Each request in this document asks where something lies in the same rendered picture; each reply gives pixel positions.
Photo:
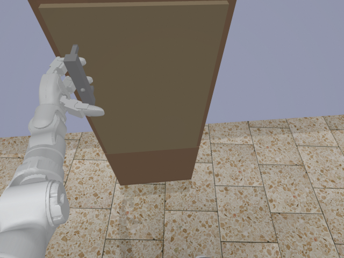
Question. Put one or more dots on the left robot upper arm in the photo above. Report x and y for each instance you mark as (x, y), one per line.
(29, 216)

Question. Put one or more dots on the left robot forearm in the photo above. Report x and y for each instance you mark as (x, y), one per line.
(46, 149)

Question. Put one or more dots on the cupboard door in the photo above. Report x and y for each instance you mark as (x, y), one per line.
(151, 63)

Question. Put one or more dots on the handle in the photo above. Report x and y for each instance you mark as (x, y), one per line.
(78, 76)

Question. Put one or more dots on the left robot hand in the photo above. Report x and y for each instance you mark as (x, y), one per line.
(52, 90)

